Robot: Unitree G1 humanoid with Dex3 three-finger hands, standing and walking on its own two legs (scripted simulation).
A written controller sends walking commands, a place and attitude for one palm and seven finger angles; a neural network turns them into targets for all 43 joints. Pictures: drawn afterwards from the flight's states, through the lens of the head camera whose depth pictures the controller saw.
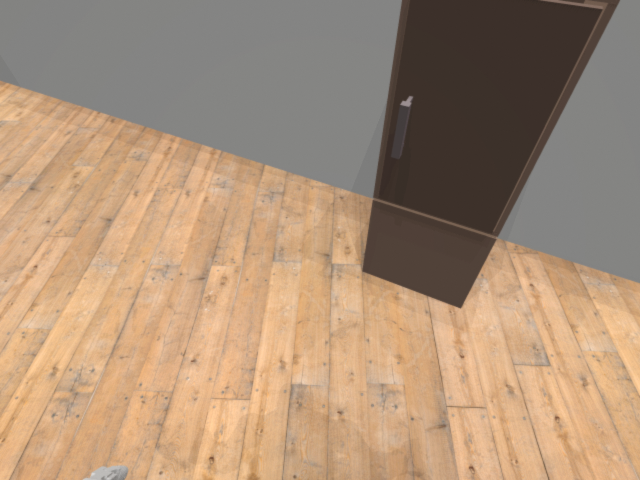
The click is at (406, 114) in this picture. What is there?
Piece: cupboard door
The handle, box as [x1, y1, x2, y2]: [391, 96, 412, 158]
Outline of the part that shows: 412,96 409,96 405,101 402,101 400,104 391,154 392,157 398,158 401,154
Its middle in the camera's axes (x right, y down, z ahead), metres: +0.21 -0.29 +1.00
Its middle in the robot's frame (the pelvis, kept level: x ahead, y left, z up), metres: +0.95 -0.17 -0.07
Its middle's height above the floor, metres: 0.70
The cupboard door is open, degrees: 0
